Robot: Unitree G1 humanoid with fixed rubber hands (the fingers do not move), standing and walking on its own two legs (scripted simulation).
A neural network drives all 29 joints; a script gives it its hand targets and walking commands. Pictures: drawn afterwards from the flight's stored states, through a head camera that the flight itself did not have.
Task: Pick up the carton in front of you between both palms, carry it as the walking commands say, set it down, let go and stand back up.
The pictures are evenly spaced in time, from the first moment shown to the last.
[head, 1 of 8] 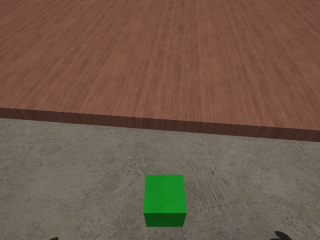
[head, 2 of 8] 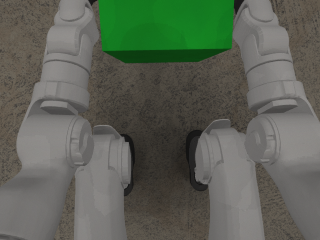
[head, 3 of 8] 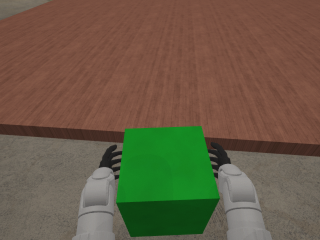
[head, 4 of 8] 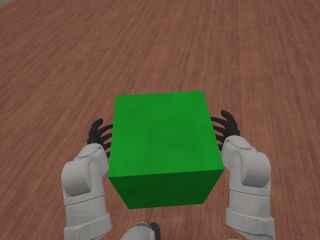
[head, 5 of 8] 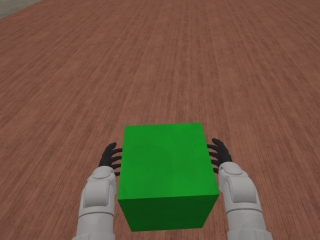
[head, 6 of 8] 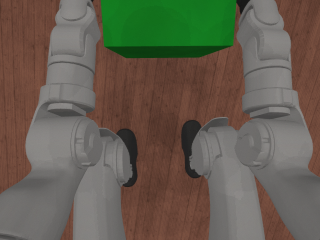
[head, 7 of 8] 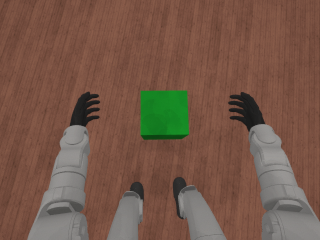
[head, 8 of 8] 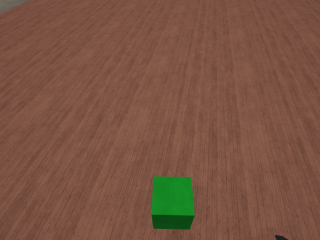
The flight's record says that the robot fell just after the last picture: no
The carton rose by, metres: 0.88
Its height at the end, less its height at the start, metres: +0.14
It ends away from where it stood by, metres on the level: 2.72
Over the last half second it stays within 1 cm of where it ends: yes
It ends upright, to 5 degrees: yes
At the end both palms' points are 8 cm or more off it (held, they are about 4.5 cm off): yes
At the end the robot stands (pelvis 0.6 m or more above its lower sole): yes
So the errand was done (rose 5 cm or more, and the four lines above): yes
